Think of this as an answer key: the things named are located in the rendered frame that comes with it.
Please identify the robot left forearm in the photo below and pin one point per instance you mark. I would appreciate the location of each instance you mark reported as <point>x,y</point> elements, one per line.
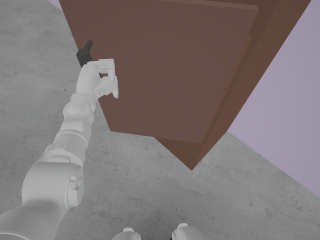
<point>72,139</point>

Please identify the robot left hand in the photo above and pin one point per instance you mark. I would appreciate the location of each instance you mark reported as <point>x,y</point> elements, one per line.
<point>89,81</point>

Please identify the robot left shin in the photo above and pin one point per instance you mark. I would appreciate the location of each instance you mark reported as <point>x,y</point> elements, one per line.
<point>128,229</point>

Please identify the robot shin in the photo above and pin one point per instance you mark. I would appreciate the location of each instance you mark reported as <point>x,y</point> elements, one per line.
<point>182,225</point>
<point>128,229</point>

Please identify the robot right shin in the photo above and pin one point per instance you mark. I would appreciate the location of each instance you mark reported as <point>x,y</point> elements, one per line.
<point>182,225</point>

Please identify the robot left upper arm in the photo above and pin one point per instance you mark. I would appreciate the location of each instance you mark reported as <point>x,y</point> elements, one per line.
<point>50,190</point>

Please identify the cupboard door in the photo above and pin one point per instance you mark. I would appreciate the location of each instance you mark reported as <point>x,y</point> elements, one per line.
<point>172,59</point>

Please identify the handle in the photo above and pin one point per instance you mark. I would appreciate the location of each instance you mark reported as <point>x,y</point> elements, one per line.
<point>84,56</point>

